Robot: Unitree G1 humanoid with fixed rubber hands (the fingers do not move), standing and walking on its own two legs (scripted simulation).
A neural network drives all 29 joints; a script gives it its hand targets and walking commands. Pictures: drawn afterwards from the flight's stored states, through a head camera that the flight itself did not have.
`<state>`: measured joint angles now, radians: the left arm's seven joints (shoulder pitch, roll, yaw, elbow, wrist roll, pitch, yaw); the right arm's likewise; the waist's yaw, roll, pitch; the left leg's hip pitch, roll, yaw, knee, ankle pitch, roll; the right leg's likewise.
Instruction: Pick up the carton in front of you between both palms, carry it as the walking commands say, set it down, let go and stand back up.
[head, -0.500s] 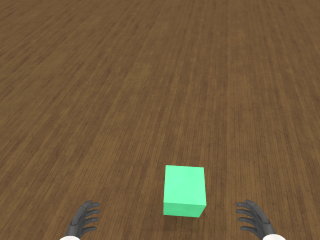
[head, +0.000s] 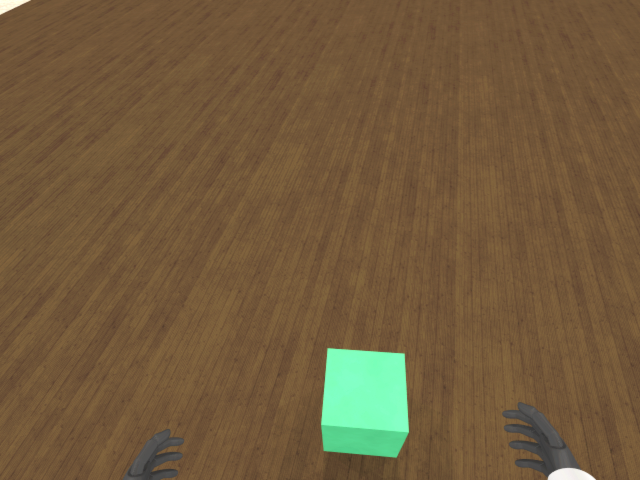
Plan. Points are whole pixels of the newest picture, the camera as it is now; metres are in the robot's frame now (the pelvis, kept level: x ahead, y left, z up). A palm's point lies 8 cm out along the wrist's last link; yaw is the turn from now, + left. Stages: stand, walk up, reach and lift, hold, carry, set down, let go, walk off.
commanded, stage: stand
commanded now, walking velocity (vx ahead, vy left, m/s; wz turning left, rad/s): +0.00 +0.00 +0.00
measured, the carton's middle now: (362, 403) +0.43 -0.08 -0.64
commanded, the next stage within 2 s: none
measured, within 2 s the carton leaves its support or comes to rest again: neither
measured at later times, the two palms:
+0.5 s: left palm out of the picture +0.13 +0.29 -0.09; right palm out of the picture +0.15 -0.29 -0.08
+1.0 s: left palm out of the picture +0.09 +0.31 -0.09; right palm out of the picture +0.10 -0.29 -0.09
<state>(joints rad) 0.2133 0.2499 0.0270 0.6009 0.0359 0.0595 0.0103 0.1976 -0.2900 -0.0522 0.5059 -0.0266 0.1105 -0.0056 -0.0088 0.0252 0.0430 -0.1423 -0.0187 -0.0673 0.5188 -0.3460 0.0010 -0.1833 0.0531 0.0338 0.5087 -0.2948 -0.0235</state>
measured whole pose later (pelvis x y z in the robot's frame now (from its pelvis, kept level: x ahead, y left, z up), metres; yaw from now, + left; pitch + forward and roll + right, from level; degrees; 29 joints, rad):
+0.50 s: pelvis +0.01 +0.00 +0.00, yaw +1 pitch +0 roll +0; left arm 0.16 0.32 0.04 0.83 0.04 0.00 0.03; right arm 0.19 -0.35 -0.03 0.74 -0.03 0.01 -0.03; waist 0.01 0.02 0.00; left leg -0.13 -0.02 -0.07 0.47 -0.33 0.00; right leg -0.17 0.05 0.02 0.47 -0.29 -0.03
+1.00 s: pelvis -0.01 +0.01 +0.01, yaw +1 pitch -2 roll +0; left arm 0.14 0.35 0.03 0.95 0.03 0.00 0.01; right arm 0.17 -0.37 -0.01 0.87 -0.03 -0.01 -0.03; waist 0.01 0.02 0.02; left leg -0.10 -0.03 -0.07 0.40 -0.26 0.01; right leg -0.14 0.03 0.03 0.40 -0.23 -0.01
